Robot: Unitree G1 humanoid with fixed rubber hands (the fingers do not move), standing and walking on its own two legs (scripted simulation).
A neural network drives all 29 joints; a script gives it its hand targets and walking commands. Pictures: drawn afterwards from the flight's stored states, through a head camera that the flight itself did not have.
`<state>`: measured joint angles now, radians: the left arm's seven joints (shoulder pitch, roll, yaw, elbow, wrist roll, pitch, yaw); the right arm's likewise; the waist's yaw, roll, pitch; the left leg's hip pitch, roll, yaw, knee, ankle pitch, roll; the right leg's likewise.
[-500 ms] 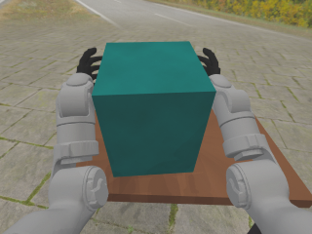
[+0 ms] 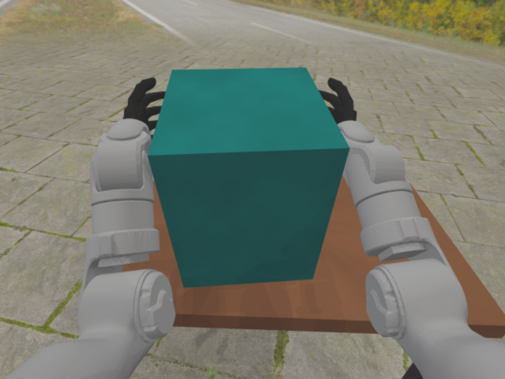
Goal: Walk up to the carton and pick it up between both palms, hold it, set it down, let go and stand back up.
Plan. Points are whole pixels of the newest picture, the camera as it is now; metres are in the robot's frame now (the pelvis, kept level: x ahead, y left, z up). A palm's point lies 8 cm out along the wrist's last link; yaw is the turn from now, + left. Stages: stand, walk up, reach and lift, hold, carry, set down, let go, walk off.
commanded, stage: hold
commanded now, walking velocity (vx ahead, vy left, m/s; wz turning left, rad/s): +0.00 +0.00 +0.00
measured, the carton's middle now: (244, 177) +0.34 +0.00 +0.22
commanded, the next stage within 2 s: none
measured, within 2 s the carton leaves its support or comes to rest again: neither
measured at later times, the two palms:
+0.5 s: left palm (138, 129) +0.36 +0.15 +0.29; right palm (340, 129) +0.36 -0.14 +0.29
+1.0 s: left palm (130, 129) +0.36 +0.16 +0.29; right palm (334, 129) +0.36 -0.14 +0.29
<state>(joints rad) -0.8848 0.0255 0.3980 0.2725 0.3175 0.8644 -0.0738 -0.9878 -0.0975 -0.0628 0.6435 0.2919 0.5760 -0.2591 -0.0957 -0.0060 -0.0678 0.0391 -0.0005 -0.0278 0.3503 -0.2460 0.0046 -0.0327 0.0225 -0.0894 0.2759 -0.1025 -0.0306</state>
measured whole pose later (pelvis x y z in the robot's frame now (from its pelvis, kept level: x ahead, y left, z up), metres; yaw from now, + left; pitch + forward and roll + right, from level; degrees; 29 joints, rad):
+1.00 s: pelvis +0.00 +0.00 +0.00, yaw +0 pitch -9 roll -1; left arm -0.90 0.04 0.40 0.28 0.33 0.87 -0.08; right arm -1.00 -0.09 -0.06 0.66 0.27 0.57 -0.25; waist -0.09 -0.01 -0.06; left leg 0.04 0.00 -0.03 0.36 -0.25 0.00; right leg -0.02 0.03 -0.09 0.26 -0.09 -0.03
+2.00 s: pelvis +0.00 +0.00 +0.00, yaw +0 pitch -9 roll -1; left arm -0.89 0.03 0.40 0.26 0.33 0.87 -0.08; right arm -0.99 -0.09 -0.05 0.65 0.27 0.57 -0.25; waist -0.09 -0.01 -0.06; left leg 0.04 0.00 -0.03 0.36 -0.25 0.00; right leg -0.02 0.03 -0.09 0.26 -0.09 -0.03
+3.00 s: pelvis +0.00 +0.00 +0.00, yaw +0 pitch -9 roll -1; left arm -0.93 0.04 0.42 0.31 0.33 0.80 -0.08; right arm -1.02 -0.08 -0.10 0.68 0.25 0.51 -0.24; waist -0.10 -0.01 -0.06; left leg 0.05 0.00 -0.03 0.35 -0.24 0.00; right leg -0.02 0.03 -0.09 0.26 -0.10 -0.03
